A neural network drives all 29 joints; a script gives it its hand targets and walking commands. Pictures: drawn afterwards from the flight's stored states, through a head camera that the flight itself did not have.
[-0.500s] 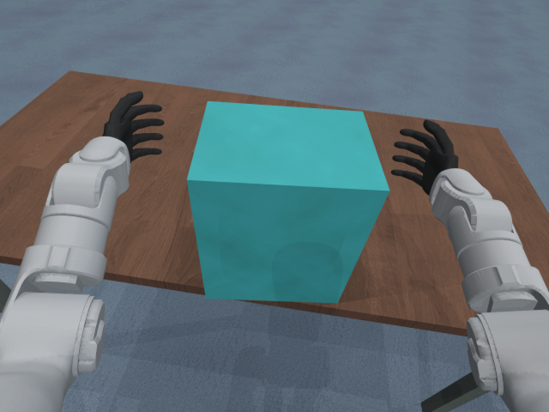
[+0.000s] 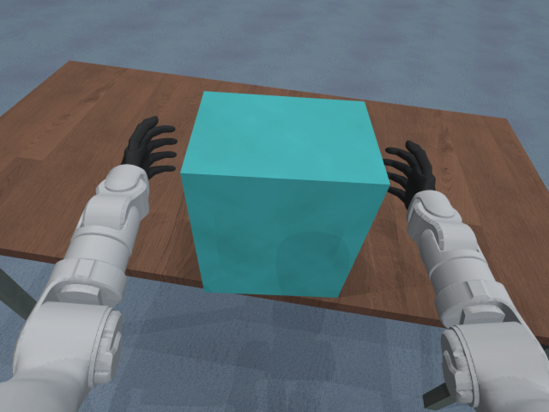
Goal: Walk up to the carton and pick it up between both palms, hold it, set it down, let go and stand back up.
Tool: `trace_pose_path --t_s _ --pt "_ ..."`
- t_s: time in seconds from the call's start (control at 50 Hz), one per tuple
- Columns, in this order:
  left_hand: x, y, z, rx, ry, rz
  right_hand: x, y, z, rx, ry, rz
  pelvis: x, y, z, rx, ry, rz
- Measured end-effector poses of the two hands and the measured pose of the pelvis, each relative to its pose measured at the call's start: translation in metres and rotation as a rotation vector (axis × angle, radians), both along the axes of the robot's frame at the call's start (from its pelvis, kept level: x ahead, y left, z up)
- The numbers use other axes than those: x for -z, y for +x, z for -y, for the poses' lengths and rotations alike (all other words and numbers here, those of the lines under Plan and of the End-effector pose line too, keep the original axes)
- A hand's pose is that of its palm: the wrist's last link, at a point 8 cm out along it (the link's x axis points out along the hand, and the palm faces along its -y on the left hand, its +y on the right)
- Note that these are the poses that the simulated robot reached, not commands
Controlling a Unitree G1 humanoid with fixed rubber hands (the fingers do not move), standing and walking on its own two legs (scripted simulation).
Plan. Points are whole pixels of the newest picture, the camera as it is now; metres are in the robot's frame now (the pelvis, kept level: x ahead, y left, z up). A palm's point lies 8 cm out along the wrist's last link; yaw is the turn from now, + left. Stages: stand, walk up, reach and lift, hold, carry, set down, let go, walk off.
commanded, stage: reach and lift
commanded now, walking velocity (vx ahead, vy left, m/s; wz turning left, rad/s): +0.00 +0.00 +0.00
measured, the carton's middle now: (277, 204) +0.42 -0.01 +0.08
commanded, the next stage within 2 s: none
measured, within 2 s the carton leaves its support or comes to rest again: leaves its support in 1.84 s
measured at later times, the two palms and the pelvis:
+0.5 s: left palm (167, 173) +0.43 +0.16 +0.13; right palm (398, 194) +0.41 -0.19 +0.12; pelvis +0.00 -0.01 +0.00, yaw +0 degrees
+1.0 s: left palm (170, 178) +0.43 +0.15 +0.12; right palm (385, 197) +0.41 -0.18 +0.11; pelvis +0.00 -0.01 +0.00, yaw +0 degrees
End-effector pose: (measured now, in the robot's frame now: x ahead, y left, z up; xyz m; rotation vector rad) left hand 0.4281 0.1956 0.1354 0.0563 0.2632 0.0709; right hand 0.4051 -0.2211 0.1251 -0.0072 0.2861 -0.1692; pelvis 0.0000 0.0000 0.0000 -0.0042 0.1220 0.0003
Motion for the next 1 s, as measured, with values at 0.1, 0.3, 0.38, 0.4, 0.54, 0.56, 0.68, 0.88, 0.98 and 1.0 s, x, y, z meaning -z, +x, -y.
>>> trace_pose_path --t_s 0.1,0.3,0.38,0.4,0.54,0.56,0.68,0.88,0.98,1.0 --pt "0.006 0.003 0.007 0.012 0.005 0.008 0.008 0.004 -0.007 0.000 0.008 0.007 0.001 0.002 0.002 -0.007 -0.002 -0.016" --pt "0.012 0.000 0.027 0.036 0.010 0.014 0.011 0.003 -0.015 0.004 0.020 0.037 0.000 0.005 0.006 -0.003 -0.001 -0.004" --pt "0.009 0.001 0.030 0.033 0.003 0.026 0.010 0.002 -0.018 0.011 0.018 0.033 0.000 0.005 0.008 0.001 0.002 0.005" --pt "0.008 0.002 0.032 0.033 0.003 0.033 0.009 0.002 -0.019 0.011 0.017 0.039 0.000 0.005 0.009 0.000 0.003 0.004" --pt "0.013 0.002 0.042 0.030 0.003 0.021 0.010 0.005 -0.032 0.004 0.021 0.026 0.000 0.004 0.012 0.001 0.004 0.009" --pt "0.014 0.002 0.042 0.024 0.002 0.021 0.011 0.005 -0.034 0.002 0.021 0.024 0.000 0.004 0.012 0.001 0.004 0.010" --pt "0.015 0.000 0.043 0.016 0.010 0.035 0.014 0.006 -0.045 0.005 0.030 0.035 0.000 0.004 0.013 -0.006 0.001 0.008" --pt "0.015 -0.002 0.044 -0.003 0.011 0.042 0.015 0.005 -0.045 0.024 0.035 0.043 0.000 0.005 0.012 -0.009 0.000 0.009" --pt "0.015 -0.002 0.045 -0.009 0.018 0.039 0.015 0.005 -0.044 0.027 0.037 0.040 0.000 0.004 0.011 -0.005 0.000 0.014" --pt "0.015 -0.002 0.045 -0.009 0.016 0.038 0.015 0.005 -0.044 0.027 0.036 0.039 0.000 0.004 0.011 -0.004 0.000 0.013"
